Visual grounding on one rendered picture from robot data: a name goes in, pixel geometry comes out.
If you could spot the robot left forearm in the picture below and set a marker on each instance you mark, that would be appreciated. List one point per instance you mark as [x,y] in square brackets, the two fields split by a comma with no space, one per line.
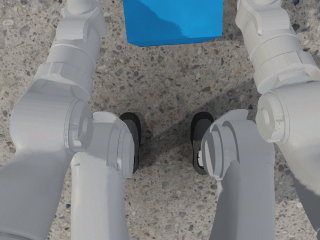
[73,55]

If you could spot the right robot upper arm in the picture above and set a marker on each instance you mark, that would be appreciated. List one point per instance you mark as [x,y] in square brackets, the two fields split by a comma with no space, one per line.
[289,116]

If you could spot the robot right forearm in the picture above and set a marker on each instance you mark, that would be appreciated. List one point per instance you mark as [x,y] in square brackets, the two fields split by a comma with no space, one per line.
[273,46]

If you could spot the robot left foot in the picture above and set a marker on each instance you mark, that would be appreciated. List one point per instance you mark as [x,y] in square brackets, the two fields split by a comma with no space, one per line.
[133,123]

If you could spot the robot right thigh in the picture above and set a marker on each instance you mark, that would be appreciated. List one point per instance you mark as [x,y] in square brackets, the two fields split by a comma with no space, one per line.
[246,208]

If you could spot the left robot upper arm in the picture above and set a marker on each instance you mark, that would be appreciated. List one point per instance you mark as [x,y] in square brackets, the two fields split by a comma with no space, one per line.
[47,131]

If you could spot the carton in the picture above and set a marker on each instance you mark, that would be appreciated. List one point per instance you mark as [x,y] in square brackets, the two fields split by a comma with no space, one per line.
[172,22]

